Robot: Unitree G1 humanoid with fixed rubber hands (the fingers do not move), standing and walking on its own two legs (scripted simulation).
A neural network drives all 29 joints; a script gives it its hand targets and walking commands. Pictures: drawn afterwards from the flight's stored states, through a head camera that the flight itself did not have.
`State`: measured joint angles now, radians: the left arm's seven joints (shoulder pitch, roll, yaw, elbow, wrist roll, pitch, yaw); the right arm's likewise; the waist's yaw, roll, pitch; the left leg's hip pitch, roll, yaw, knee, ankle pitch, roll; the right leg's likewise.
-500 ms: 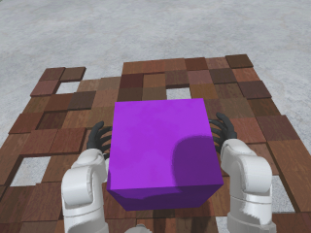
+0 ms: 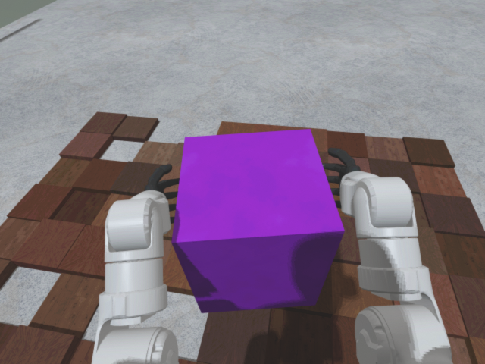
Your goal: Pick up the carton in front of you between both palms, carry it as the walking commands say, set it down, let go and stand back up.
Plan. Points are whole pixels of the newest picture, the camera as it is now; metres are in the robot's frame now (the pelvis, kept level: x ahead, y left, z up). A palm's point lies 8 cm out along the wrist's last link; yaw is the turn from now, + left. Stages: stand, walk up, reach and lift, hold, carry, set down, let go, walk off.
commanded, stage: carry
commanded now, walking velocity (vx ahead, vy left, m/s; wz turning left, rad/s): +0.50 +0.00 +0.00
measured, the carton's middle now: (253, 225) +0.35 -0.01 +0.05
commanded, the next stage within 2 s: none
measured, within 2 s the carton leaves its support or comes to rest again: neither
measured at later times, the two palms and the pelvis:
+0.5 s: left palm (157, 88) +0.63 +0.16 +0.17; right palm (298, 76) +0.63 -0.14 +0.18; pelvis +0.25 +0.00 +0.03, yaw +3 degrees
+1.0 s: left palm (164, 27) +0.89 +0.17 +0.20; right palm (273, 13) +0.94 -0.13 +0.21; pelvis +0.53 -0.02 +0.06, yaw +3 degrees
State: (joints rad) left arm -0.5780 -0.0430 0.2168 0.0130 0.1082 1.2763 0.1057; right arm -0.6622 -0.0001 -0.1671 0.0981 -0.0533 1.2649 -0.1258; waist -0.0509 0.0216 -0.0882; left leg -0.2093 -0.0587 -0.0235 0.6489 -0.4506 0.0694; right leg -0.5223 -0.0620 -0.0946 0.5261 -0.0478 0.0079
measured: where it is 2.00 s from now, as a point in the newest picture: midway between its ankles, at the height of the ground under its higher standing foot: (223, 188)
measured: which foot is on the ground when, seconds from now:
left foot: up 0.00-0.38, down 0.40-0.80, up 0.82-1.00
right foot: down 0.00-0.40, up 0.42-0.74, down 0.76-1.00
